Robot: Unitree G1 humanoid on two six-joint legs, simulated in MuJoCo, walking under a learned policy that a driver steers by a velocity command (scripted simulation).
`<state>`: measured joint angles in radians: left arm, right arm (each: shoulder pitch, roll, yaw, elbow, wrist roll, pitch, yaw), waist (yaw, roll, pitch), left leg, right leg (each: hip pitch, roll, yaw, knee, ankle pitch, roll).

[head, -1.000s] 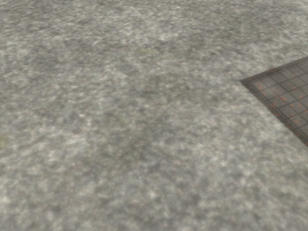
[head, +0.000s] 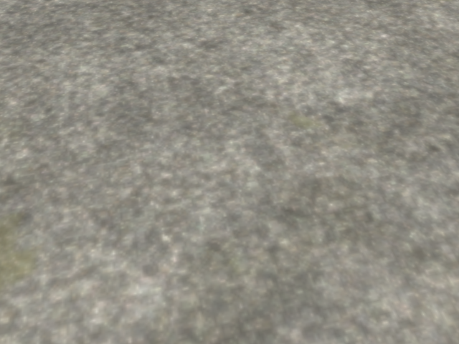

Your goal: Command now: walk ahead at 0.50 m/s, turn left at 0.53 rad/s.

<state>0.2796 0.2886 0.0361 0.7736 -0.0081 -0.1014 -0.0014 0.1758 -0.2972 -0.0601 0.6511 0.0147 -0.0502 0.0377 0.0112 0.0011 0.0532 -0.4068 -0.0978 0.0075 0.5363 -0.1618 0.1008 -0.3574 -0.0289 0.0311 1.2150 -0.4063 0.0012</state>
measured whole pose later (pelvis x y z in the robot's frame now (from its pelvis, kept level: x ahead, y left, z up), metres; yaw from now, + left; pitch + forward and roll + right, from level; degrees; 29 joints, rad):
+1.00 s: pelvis +0.19 +0.00 +0.01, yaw +31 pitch +1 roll -2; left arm 0.15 0.31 0.08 0.80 0.00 0.04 0.02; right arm 0.19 -0.24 -0.03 0.65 -0.02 0.01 -0.02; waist 0.01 -0.04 0.03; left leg -0.25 -0.03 -0.02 0.46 -0.22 0.06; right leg -0.45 -0.04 0.01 0.90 -0.35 0.08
